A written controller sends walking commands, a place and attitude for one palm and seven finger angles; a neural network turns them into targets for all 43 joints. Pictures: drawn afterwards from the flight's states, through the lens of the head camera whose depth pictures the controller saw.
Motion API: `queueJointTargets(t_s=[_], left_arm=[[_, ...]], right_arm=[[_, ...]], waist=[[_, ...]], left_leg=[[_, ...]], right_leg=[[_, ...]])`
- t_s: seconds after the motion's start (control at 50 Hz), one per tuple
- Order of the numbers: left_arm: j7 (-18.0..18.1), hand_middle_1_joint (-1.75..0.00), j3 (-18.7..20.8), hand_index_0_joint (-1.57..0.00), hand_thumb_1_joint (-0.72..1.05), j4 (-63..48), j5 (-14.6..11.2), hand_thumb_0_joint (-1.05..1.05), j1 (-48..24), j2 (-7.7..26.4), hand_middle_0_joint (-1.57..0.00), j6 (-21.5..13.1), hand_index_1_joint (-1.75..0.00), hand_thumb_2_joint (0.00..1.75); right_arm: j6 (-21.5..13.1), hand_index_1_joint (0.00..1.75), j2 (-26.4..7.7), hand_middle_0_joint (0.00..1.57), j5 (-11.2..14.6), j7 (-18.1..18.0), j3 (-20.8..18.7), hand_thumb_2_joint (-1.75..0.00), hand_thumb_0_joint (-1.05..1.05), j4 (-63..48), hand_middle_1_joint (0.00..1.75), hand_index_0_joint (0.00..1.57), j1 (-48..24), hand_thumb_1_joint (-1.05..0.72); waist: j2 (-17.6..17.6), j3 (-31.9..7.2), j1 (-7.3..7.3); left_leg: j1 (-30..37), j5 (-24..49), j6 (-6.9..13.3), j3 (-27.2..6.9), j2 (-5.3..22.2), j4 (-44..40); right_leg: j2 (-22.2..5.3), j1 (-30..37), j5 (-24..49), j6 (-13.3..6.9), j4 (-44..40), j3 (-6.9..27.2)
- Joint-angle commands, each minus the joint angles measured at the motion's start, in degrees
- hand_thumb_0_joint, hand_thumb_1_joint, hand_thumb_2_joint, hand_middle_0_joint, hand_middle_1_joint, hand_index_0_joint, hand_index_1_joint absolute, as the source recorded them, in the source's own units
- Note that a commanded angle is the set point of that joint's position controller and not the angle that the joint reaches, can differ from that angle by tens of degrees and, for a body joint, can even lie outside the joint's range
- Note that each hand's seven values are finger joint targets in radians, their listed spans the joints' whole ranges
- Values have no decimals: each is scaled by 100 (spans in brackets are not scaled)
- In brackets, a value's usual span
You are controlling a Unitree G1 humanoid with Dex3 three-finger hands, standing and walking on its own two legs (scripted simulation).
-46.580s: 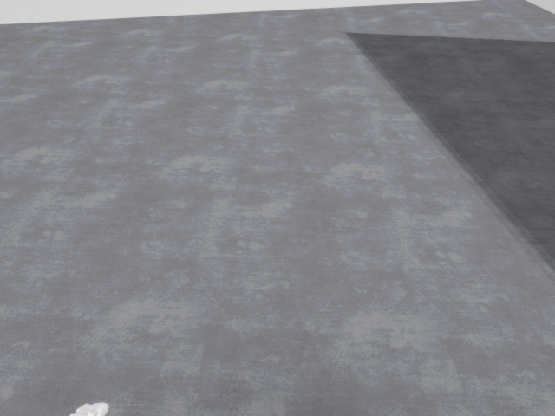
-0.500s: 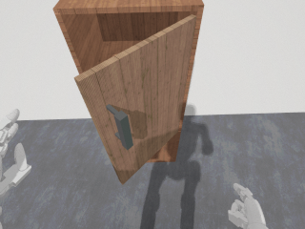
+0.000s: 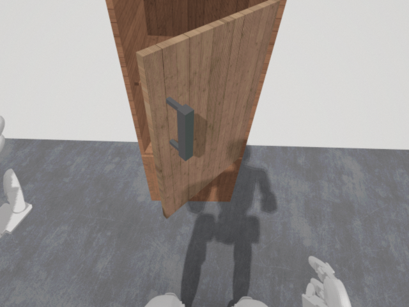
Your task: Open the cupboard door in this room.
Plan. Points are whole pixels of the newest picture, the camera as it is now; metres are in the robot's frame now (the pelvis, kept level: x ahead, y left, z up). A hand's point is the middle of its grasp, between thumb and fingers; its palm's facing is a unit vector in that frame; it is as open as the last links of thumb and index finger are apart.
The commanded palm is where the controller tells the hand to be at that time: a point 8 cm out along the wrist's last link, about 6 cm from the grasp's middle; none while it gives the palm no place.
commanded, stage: step back with the hand held close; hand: left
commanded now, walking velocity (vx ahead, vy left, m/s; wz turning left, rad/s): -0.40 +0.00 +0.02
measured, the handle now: (178, 129) +0.44 +0.09 +0.10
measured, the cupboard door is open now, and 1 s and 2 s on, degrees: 45 45 45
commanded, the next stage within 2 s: stop stepping back and stand still in 0.38 s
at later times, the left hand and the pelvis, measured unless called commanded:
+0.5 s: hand (16, 258) +0.14 +0.23 +0.17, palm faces +0.25 -0.84 -0.49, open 7.4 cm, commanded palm +0.07 +0.28 +0.20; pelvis -0.09 -0.01 +0.02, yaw -4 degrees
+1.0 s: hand out of the picture +0.01 +0.25 +0.18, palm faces +0.47 -0.77 -0.42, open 7.4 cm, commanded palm -0.05 +0.29 +0.20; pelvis -0.19 -0.01 +0.01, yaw +0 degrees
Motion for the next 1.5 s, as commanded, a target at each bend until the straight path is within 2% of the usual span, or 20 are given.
queueJointTargets(t_s=[0.0, 0.14, 0.24, 0.3, 0.36, 0.4, 0.56, 0.62, 0.66, 0.68, 0.84, 0.92, 1.02, 1.08, 1.22, 1.28, 1.32, 1.4, 1.44, 1.48], left_arm=[[199, -30, 1107, -20, 90, -1253, 6, 0, -198, 1323, -20, -428, -30, 90], [60, -30, 471, -20, 90, -1144, -252, 0, -55, 937, -20, -234, -30, 90], [-15, -30, 1009, -20, 90, -1051, -312, 0, -543, 1758, -20, -430, -30, 90], [-134, -30, 939, -20, 90, -782, -246, 0, -308, 1624, -20, -144, -30, 90], [-231, -30, 927, -20, 90, -1156, -356, 0, -51, 1575, -20, -112, -30, 90], [-270, -30, 937, -20, 90, -1271, -412, 0, 240, 1595, -20, -223, -30, 90], [63, -30, 982, -20, 90, -1329, -372, 0, 860, 1333, -20, 81, -30, 90], [58, -30, 853, -20, 90, -1303, -304, 0, 684, 1368, -20, 110, -30, 90], [6, -30, 969, -20, 90, -1491, -306, 0, 260, 1642, -20, 89, -30, 90], [-27, -30, 993, -20, 90, -1441, -250, 0, -299, 1733, -20, 97, -30, 90], [82, -30, 332, -20, 90, -601, 3, 0, -1010, 1074, -20, -83, -30, 90], [46, -30, 672, -20, 90, -812, -109, 0, -413, 1204, -20, -222, -30, 90], [4, -30, 720, -20, 90, -702, -64, 0, -71, 1172, -20, -217, -30, 90], [-21, -30, 826, -20, 90, -500, -177, 0, 15, 1249, -20, -238, -30, 90], [17, -30, 632, -20, 90, -551, -134, 0, -331, 1057, -20, -363, -30, 90], [-926, -30, -1631, -20, 90, 3774, 192, 0, -382, -498, -20, 1250, -30, 90], [-939, -30, -1739, -20, 90, 4036, 227, 0, -769, -636, -20, 1323, -30, 90], [-913, -30, -1835, -20, 90, 5697, 203, 0, -1020, -223, -20, 1237, -30, 90], [-909, -30, -1934, -20, 90, 6491, 193, 0, -1300, 185, -20, 1210, -30, 90], [-908, -30, -2065, -20, 90, 7127, 152, 0, -1802, 114, -20, 1205, -30, 90]], right_arm=[[-504, 30, -641, 20, -108, -64, -398, -90, 0, -875, 30, 20, -459, -90], [-678, 30, -612, 20, -85, 161, -275, -90, 0, -496, 30, 20, -541, -90], [-475, 30, -527, 20, -122, 108, -193, -90, 0, -466, 30, 20, -723, -90], [-392, 30, -467, 20, 92, -12, -155, -90, 0, -743, 30, 20, -1005, -90], [-289, 30, -652, 20, 85, -82, -97, -90, 0, -770, 30, 20, -902, -90], [-517, 30, -706, 20, 7, 79, -231, -90, 0, -733, 30, 20, -822, -90], [-537, 30, -671, 20, -50, 116, -256, -90, 0, -771, 30, 20, -687, -90], [-480, 30, -588, 20, -63, 47, -284, -90, 0, -748, 30, 20, -589, -90], [-316, 30, -615, 20, -113, 32, -316, -90, 0, -586, 30, 20, -609, -90], [-302, 30, -669, 20, -171, 95, -298, -90, 0, -403, 30, 20, -432, -90], [-728, 30, -625, 20, -77, -205, -181, -90, 0, -296, 30, 20, -361, -90], [-722, 30, -587, 20, -43, -69, -167, -90, 0, -366, 30, 20, -277, -90], [-757, 30, -642, 20, -39, 61, -194, -90, 0, -417, 30, 20, -409, -90], [-657, 30, -562, 20, 34, 131, -336, -90, 0, -415, 30, 20, -305, -90], [-661, 30, -490, 20, -51, 18, -155, -90, 0, -366, 30, 20, -375, -90], [-133, 30, -1281, 20, -90, 570, -454, -90, 0, 671, 30, 20, 183, -90], [19, 30, -1018, 20, -260, 474, -315, -90, 0, 478, 30, 20, 118, -90], [194, 30, -1038, 20, -210, 442, -253, -90, 0, 683, 30, 20, -352, -90], [308, 30, -585, 20, -89, 503, -195, -90, 0, 981, 30, 20, -129, -90], [472, 30, -499, 20, -131, 496, -178, -90, 0, 1424, 30, 20, 28, -90]], waist=[[896, -865, 0], [1350, -1193, 75], [-580, -1021, 122], [-1380, -1334, 115], [551, -1533, 99], [1561, -2039, 257], [1707, -896, 44], [953, -887, 19], [-1009, -668, 9], [-1051, -611, -135], [20, -407, -31], [1377, -706, -106], [612, -400, -26], [-1119, -615, 37], [-269, -636, -77], [1492, -349, -255], [409, -811, -216], [-300, -966, 251], [-254, -502, -81], [-754, -245, -209]], left_leg=[[-1009, -2505, 584, -2561, 1951, -2999], [1049, -848, -39, -1262, 1208, -2932], [1582, -447, -536, -146, 236, 360], [390, -253, -447, -106, -103, 211], [2023, 3957, -131, -646, 416, -1374], [2829, 5889, 355, -1970, 1639, -1826], [-484, -2547, -120, -1008, 989, -3708], [-21, -2039, -546, -256, 164, -2183], [805, -871, -599, -488, -262, 1832], [206, -641, -656, -590, -71, 2900], [1272, -1146, -120, -20, 118, -1439], [1204, -949, 449, -2017, 1522, -2332], [36, -726, 79, -783, 890, -1338], [-556, -1452, -316, -159, -34, 1615], [1306, -359, -251, -10, 141, -862], [566, 1598, 652, -2147, 1593, -1456], [446, 1362, 908, -2792, 1647, -1590], [413, 1873, 197, -1329, 759, -889], [508, -462, -319, -573, -23, -605], [1150, -525, -321, -509, -89, -442]], right_leg=[[477, 1224, -1180, -66, 2664, 472], [427, 1286, -1426, -276, -524, -163], [-1544, 205, 2116, -887, -2557, 1186], [-1151, 1938, 5721, -517, -1157, 528], [-107, 1207, 3775, 65, -164, -13], [455, 456, -1705, -60, 1263, 409], [654, 2197, -1476, -231, 536, -537], [308, 2231, -1378, -437, -1989, -416], [-2020, -685, -2449, -1245, -3498, 2390], [-2239, -1016, -2746, -1330, -3461, 2365], [-943, 576, -1624, -657, -1908, 938], [72, 460, -961, -90, 299, -213], [-56, 1809, -226, -215, -1224, 6], [-1713, 1593, -1273, -1142, -2610, 2760], [-1032, 791, -461, -688, -1995, 808], [-108, -204, -1315, -114, 1061, -15], [42, -127, -1839, -92, 1800, 301], [-52, 1471, 195, -165, -631, 460], [-1180, 954, 370, -642, -1812, 1771], [-918, 174, -908, -721, -2269, 1701]])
